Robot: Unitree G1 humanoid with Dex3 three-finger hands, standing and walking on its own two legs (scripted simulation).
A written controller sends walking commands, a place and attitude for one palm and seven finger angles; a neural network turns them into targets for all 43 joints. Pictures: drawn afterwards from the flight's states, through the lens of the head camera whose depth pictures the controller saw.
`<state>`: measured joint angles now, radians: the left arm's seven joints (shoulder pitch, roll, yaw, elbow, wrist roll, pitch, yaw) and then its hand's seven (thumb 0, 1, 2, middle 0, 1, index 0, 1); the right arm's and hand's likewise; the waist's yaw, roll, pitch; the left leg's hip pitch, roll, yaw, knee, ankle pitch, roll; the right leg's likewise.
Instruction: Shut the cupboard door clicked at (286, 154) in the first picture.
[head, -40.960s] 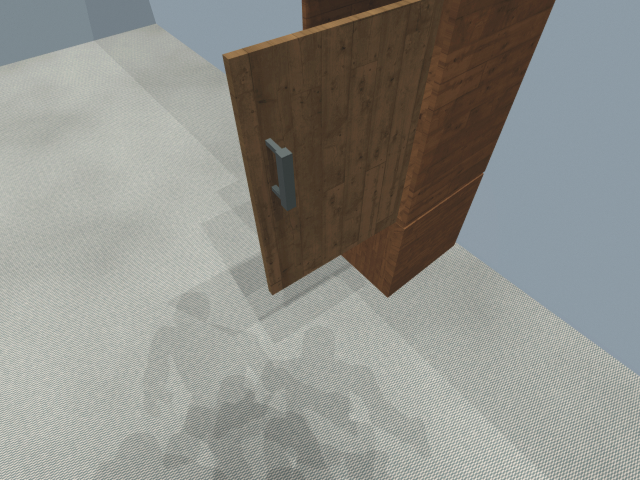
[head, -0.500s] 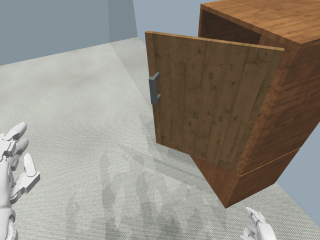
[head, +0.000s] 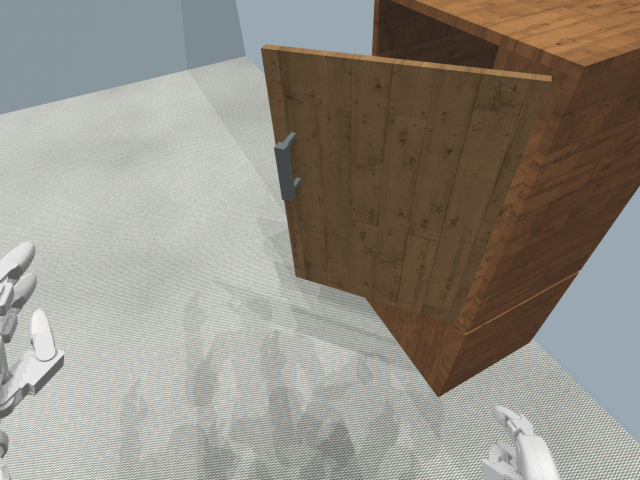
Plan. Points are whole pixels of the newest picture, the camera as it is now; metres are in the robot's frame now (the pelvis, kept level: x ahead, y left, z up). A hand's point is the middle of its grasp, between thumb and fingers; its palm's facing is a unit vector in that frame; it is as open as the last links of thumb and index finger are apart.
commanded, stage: step back with the hand held close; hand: left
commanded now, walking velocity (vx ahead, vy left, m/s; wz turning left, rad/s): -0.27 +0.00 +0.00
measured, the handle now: (290, 167) +0.64 +0.12 +0.04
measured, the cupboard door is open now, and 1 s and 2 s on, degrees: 40 40 40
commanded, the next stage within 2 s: stop stepping back and stand still in 1.38 s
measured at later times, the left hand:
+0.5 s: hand out of the picture +0.13 +0.30 +0.16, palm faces +0.47 -0.75 -0.47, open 7.4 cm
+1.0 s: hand out of the picture +0.06 +0.28 +0.16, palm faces +0.50 -0.72 -0.48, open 7.5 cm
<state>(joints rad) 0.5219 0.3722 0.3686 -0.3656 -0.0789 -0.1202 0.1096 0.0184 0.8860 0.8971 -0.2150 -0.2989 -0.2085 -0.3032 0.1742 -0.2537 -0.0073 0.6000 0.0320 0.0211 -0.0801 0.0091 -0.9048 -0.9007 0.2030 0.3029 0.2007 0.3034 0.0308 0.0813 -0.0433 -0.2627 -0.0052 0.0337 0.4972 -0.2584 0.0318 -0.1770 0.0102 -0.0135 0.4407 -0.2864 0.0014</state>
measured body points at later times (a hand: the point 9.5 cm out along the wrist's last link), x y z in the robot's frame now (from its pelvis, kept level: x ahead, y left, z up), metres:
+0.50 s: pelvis -0.07 +0.02 -0.01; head -0.06 +0.03 +0.44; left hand +0.09 +0.33 +0.18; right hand +0.10 -0.22 -0.09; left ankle +0.00 +0.10 -0.74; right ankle -0.04 -0.12 -0.74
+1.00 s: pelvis -0.12 +0.00 -0.03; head -0.12 +0.02 +0.42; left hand +0.03 +0.32 +0.19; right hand +0.05 -0.24 -0.10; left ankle +0.00 +0.10 -0.73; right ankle -0.05 -0.12 -0.74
